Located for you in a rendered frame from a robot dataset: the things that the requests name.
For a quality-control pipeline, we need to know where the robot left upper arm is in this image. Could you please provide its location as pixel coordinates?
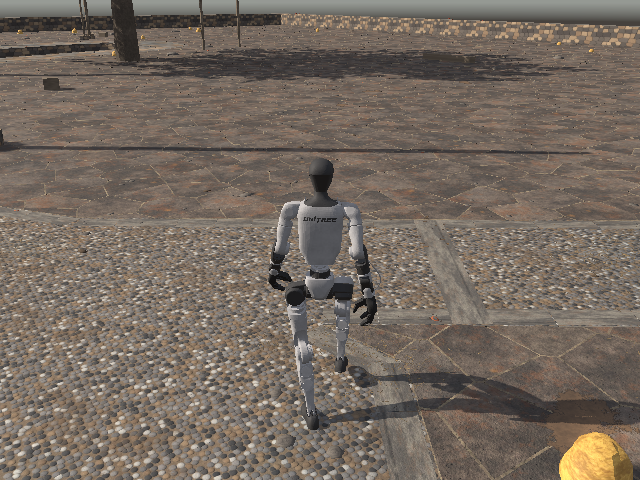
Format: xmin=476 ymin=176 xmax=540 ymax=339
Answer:
xmin=274 ymin=201 xmax=300 ymax=255

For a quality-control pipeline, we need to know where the right robot hand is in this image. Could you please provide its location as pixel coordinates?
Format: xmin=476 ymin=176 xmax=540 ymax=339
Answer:
xmin=353 ymin=296 xmax=377 ymax=326

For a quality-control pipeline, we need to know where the right robot foot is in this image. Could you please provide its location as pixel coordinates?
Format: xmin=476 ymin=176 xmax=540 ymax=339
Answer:
xmin=334 ymin=356 xmax=348 ymax=373

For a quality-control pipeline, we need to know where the robot left forearm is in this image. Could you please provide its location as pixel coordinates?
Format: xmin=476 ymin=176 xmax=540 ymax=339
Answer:
xmin=269 ymin=240 xmax=285 ymax=276

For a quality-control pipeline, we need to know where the robot right upper arm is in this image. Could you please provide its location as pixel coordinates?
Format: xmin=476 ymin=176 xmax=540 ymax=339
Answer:
xmin=341 ymin=202 xmax=365 ymax=260

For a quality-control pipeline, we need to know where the left robot thigh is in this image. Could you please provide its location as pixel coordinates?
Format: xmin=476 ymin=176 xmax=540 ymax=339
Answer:
xmin=285 ymin=280 xmax=314 ymax=364

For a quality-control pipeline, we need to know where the left robot hand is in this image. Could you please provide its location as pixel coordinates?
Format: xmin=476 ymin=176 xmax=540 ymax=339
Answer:
xmin=268 ymin=271 xmax=292 ymax=291

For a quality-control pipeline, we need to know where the robot right forearm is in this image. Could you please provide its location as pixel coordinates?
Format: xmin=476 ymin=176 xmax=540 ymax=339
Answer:
xmin=354 ymin=244 xmax=375 ymax=299

